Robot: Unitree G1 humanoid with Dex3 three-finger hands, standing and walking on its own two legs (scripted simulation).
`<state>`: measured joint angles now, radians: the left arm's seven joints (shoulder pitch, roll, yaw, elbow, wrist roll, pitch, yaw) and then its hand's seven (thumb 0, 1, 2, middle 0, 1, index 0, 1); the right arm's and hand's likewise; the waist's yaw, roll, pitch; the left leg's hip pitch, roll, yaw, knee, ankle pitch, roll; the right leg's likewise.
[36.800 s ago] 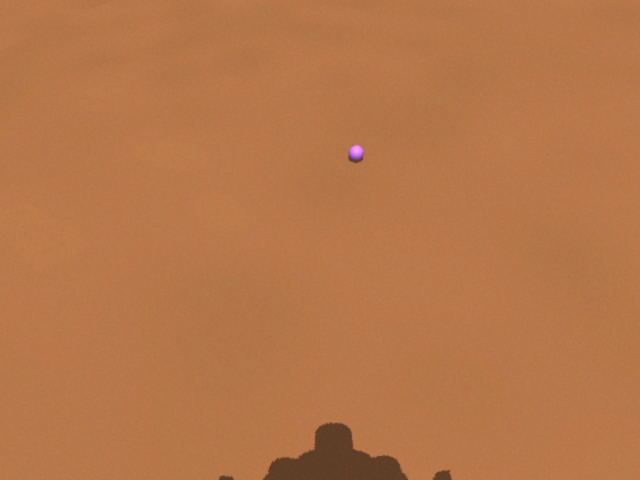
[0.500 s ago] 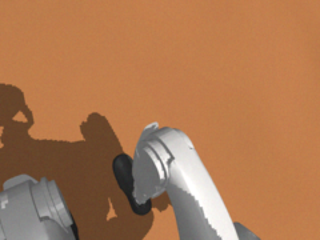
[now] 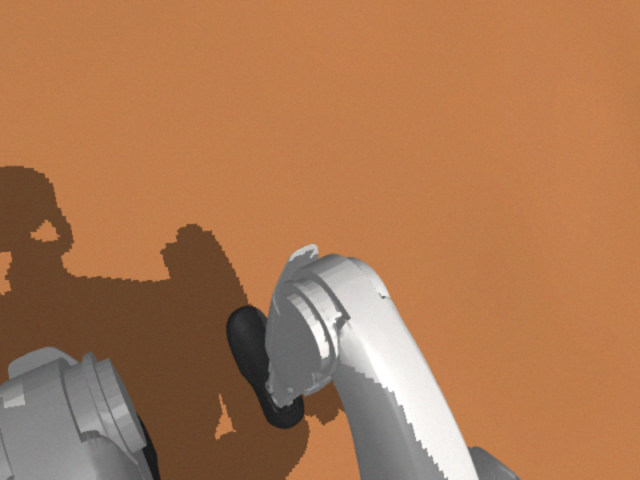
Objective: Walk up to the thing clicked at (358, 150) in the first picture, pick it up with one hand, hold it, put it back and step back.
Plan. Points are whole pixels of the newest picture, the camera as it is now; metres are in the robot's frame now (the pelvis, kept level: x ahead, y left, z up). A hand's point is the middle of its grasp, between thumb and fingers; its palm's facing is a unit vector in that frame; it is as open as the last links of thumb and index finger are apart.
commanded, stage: withdraw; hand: left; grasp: from above
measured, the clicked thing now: out of the picture +0.49 +0.32 -0.28
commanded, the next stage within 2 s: home in 0.74 s
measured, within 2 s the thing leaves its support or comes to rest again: neither
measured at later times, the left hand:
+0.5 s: hand out of the picture +0.45 +0.32 -0.07, palm faces -0.48 -0.10 -0.87, open 13.4 cm
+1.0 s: hand out of the picture +0.49 +0.32 -0.14, palm faces -0.35 -0.11 -0.93, open 13.1 cm
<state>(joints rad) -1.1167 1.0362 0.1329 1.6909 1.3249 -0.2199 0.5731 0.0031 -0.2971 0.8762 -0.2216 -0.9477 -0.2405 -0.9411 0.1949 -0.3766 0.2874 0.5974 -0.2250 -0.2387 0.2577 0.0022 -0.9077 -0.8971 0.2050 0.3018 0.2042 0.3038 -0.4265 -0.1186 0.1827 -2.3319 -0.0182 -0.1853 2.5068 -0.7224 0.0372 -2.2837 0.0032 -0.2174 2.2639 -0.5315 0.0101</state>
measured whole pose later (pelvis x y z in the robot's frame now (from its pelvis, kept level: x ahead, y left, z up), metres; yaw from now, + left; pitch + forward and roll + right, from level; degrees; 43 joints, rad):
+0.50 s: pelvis +0.00 -0.01 +0.07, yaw +8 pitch +36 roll -7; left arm -1.02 0.70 -0.03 1.38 1.15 -0.08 0.21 0.00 -0.43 0.97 -0.19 -0.94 -0.17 -0.98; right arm 0.16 -0.33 0.08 0.63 -0.09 -0.05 0.18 0.00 -0.92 -0.90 0.20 0.30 0.20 0.30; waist -0.27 0.04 -0.10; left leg -2.17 -0.04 -0.06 2.24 -0.69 0.04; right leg -2.17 -0.02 -0.10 2.11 -0.56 -0.01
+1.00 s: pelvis +0.01 +0.00 +0.02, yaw +7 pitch +37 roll -8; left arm -1.09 0.77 0.09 1.45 1.25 -0.15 0.43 0.00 -0.34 0.94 -0.22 -0.85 -0.21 -0.86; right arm 0.25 -0.28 0.11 0.69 -0.15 -0.10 0.16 0.00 -0.91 -0.89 0.21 0.30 0.20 0.30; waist -0.33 0.00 -0.02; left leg -2.32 -0.04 -0.06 2.37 -0.70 0.04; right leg -2.32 -0.03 -0.10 2.23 -0.57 0.00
